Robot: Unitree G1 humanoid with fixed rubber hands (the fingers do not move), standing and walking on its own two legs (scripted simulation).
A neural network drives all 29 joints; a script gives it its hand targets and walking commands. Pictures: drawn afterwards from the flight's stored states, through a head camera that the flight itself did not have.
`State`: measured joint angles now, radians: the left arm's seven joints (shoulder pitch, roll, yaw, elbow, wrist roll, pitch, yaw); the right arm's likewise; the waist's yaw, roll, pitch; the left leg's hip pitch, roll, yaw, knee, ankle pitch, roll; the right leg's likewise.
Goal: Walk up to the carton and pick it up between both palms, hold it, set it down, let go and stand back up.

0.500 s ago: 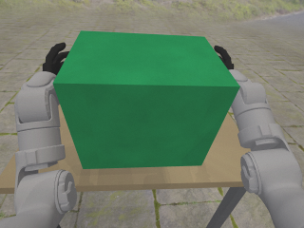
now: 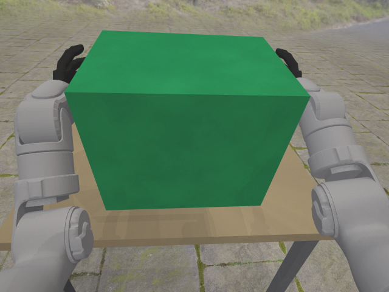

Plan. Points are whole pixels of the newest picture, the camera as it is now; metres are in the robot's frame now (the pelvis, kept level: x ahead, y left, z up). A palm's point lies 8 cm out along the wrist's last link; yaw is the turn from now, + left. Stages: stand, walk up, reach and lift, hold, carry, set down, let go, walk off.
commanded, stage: hold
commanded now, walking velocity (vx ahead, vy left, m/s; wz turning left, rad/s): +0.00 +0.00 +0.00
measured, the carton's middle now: (185, 122) +0.36 +0.01 +0.24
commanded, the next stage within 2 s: none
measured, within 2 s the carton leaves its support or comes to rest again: neither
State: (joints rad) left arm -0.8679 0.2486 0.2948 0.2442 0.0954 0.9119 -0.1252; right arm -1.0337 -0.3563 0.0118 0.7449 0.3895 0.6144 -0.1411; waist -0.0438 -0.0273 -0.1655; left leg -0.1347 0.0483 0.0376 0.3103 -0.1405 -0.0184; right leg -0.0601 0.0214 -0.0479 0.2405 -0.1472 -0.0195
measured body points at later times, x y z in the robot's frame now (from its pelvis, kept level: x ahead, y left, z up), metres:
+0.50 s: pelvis +0.00 -0.01 +0.00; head -0.09 +0.01 +0.44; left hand +0.37 +0.20 +0.32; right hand +0.39 -0.20 +0.33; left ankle +0.02 +0.13 -0.75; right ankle -0.01 -0.11 -0.75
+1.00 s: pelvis +0.00 +0.00 +0.00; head -0.08 +0.01 +0.44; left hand +0.37 +0.20 +0.31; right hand +0.39 -0.20 +0.32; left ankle +0.02 +0.13 -0.75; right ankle -0.01 -0.11 -0.75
